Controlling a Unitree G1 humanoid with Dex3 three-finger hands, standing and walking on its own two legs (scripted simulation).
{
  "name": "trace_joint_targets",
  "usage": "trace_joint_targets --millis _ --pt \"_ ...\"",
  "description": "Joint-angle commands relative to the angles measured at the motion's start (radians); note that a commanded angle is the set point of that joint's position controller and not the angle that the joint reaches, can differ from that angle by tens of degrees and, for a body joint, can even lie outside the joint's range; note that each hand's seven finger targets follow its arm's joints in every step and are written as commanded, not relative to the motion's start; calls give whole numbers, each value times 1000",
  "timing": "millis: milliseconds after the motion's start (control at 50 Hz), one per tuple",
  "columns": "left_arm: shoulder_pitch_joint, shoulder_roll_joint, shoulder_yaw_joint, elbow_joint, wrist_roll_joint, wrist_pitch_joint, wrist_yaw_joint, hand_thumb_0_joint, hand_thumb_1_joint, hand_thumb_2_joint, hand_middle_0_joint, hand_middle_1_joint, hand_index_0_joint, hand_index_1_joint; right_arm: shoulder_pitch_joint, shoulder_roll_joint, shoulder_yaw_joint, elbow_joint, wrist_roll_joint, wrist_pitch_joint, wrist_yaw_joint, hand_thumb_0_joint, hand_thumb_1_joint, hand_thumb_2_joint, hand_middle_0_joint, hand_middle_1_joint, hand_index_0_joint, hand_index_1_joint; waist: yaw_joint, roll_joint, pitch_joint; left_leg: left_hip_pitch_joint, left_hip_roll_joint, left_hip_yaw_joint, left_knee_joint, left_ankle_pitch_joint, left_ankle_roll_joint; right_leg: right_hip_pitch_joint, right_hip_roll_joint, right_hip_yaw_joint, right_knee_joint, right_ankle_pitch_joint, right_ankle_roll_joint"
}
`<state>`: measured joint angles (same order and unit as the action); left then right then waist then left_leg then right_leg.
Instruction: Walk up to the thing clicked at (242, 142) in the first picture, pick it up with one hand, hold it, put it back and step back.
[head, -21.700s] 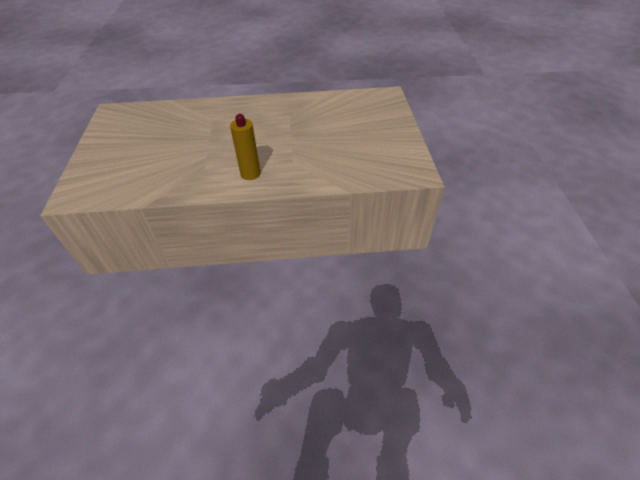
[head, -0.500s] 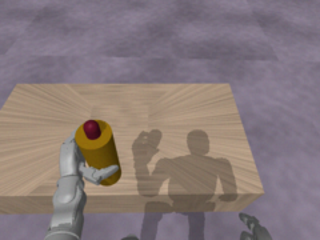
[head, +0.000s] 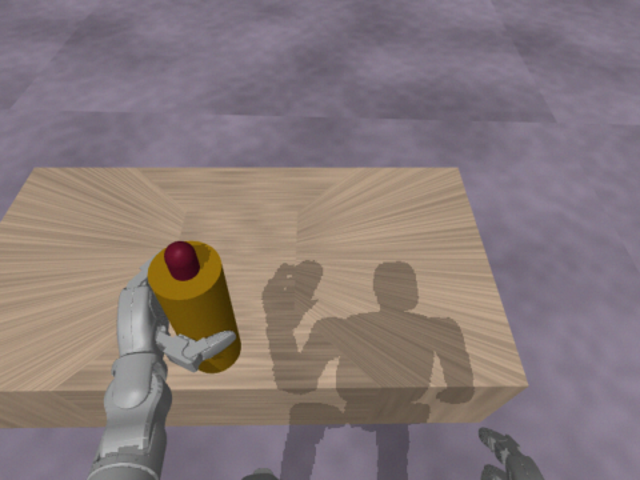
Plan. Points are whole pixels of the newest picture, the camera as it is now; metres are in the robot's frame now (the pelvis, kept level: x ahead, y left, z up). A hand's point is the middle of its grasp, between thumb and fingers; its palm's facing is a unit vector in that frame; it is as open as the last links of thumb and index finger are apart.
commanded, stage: hold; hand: left
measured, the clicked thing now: (200, 308) +0.32 +0.16 +0.05
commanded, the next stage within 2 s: crouch in 0.78 s
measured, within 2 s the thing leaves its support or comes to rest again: neither
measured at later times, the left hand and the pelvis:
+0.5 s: hand (194, 308) +0.33 +0.17 +0.03, palm faces +0.15 -0.99 -0.02, open 10.8 cm; pelvis +0.00 +0.00 +0.00, yaw +0 degrees
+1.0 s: hand (195, 308) +0.33 +0.17 +0.03, palm faces +0.14 -0.99 -0.02, open 10.8 cm; pelvis +0.00 +0.00 +0.00, yaw +0 degrees
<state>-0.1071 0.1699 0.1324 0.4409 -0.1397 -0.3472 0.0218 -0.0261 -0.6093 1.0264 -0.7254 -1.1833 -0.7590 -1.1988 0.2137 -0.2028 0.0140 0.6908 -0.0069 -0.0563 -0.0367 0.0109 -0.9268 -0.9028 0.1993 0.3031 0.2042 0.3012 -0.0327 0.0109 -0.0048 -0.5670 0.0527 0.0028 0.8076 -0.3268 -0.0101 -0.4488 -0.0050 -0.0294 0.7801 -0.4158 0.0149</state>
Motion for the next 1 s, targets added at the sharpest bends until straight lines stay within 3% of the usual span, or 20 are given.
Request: trace_joint_targets --millis 0,20,40,180,260,300,320,420,520,540,580,600,680,700,740,800,860,880,900,980 --pt "-413 123 37 -372 -33 -136 -11 0 143 1352 -1328 -1539 -1354 -1537 -25 -134 -51 -120 -3 -48 -9 0 -922 -907 200 300 200 300 -4 67 -357 275 -24 -7 -94 175 9 -1 22 -8 -112 263 -18" --pt "-393 111 36 -353 -36 -136 -9 0 115 1353 -1330 -1544 -1355 -1543 -29 -135 -51 -123 0 -50 -7 0 -926 -909 200 300 200 300 -5 53 -341 276 -22 -8 -98 168 9 -3 23 -11 -111 257 -18" --pt "-402 143 69 -373 -38 -140 -6 0 129 1357 -1339 -1556 -1367 -1552 -27 -131 -49 -121 -2 -50 -8 0 -926 -908 200 300 200 300 10 63 -356 260 -25 -7 -93 173 10 9 22 -9 -109 263 -18" --pt "-387 138 65 -409 -47 -141 -2 0 57 1338 -1330 -1542 -1356 -1541 -36 -130 -44 -137 3 -51 -13 0 -935 -910 199 300 200 300 5 54 -363 262 -27 -2 -91 166 12 22 21 -3 -118 263 -15" --pt "-371 115 38 -414 -45 -133 -3 0 57 1327 -1311 -1529 -1338 -1528 -31 -131 -44 -130 2 -52 -16 0 -931 -909 200 300 200 300 -5 64 -373 280 -25 0 -87 183 13 10 21 -1 -116 282 -15" --pt "-369 136 65 -383 -42 -128 -2 0 108 1348 -1312 -1528 -1334 -1530 -23 -133 -47 -117 3 -50 -20 0 -926 -909 200 300 200 300 -4 29 -361 270 -23 -2 -80 222 19 20 21 -2 -112 324 -10" --pt "-376 124 52 -374 -40 -127 -4 0 101 1341 -1299 -1521 -1323 -1521 -19 -131 -46 -114 -1 -49 -18 0 -923 -908 200 300 200 300 -10 27 -349 263 -21 -7 -78 227 20 12 22 -4 -106 326 -10" --pt "-389 141 77 -384 -39 -139 -1 0 110 1356 -1331 -1549 -1355 -1550 -31 -127 -47 -125 -1 -47 -14 0 -930 -910 200 300 200 300 11 46 -361 257 -27 -2 -86 183 16 28 17 -3 -111 279 -14" --pt "-415 124 43 -401 -34 -138 -3 0 81 1324 -1312 -1530 -1339 -1527 -19 -133 -50 -120 -3 -48 -8 0 -929 -909 200 300 200 300 -3 90 -381 293 -19 -13 -87 202 8 -11 24 -13 -98 274 -21" --pt "-401 146 65 -405 -34 -138 0 0 105 1323 -1317 -1526 -1342 -1525 -29 -135 -50 -126 1 -48 -8 0 -930 -909 200 300 200 300 7 86 -370 283 -22 -8 -91 193 7 1 22 -11 -105 270 -21" --pt "-402 130 43 -423 -35 -135 -1 0 96 1323 -1325 -1538 -1352 -1535 -26 -131 -48 -129 1 -51 -8 0 -935 -910 200 300 200 300 5 85 -385 297 -19 -14 -91 202 6 5 25 -15 -98 273 -21" --pt "-392 145 61 -412 -33 -132 1 0 78 1319 -1326 -1531 -1352 -1530 -23 -130 -49 -127 0 -49 -9 0 -938 -910 200 300 200 300 3 81 -393 293 -21 -12 -86 213 9 13 25 -12 -102 287 -19" --pt "-395 134 60 -399 -42 -125 -1 0 109 1333 -1320 -1532 -1343 -1532 -20 -134 -50 -123 4 -48 -13 0 -932 -910 200 300 200 300 2 47 -375 278 -20 -11 -88 213 13 20 24 -11 -106 297 -17" --pt "-418 126 39 -416 -41 -126 -4 0 86 1333 -1324 -1539 -1348 -1538 -25 -132 -47 -124 3 -49 -13 0 -933 -910 200 300 200 300 -3 62 -348 271 -21 -10 -98 182 10 11 24 -11 -110 270 -19" --pt "-381 139 64 -372 -39 -120 0 0 71 1338 -1328 -1547 -1353 -1547 -25 -134 -49 -123 6 -51 -15 0 -935 -911 200 300 200 300 4 50 -349 272 -22 -7 -98 171 12 6 21 -9 -116 260 -18" --pt "-384 110 35 -372 -38 -123 -5 0 98 1333 -1310 -1534 -1337 -1531 -26 -132 -48 -123 2 -52 -14 0 -926 -908 200 300 200 300 -6 46 -344 270 -23 -5 -95 167 12 0 20 -8 -117 262 -17" --pt "-385 142 62 -374 -34 -124 -1 0 126 1373 -1291 -1498 -1306 -1509 -31 -131 -47 -127 3 -53 -14 0 -903 -911 201 301 201 301 9 58 -347 263 -26 -4 -97 162 10 8 20 -9 -117 253 -19" --pt "-412 131 51 -383 -35 -128 -1 0 46 1293 -1243 -1418 -1260 -1429 -34 -130 -47 -131 3 -51 -13 0 -904 -902 202 300 201 300 0 50 -350 258 -27 -1 -95 155 11 10 18 -5 -121 253 -19" --pt "-409 135 70 -359 -38 -132 -3 0 50 1216 -1261 -1386 -1276 -1390 -32 -130 -48 -123 0 -52 -12 0 -901 -903 201 300 201 300 -3 39 -340 253 -23 -8 -95 146 12 0 21 -10 -112 241 -18" --pt "-455 151 83 -271 -48 -160 -30 0 72 1196 -1277 -1379 -1290 -1382 -28 -135 -50 -106 2 -54 -14 0 -904 -903 201 301 201 301 -17 5 -294 189 -28 0 -73 103 22 -30 13 3 -107 221 -14"
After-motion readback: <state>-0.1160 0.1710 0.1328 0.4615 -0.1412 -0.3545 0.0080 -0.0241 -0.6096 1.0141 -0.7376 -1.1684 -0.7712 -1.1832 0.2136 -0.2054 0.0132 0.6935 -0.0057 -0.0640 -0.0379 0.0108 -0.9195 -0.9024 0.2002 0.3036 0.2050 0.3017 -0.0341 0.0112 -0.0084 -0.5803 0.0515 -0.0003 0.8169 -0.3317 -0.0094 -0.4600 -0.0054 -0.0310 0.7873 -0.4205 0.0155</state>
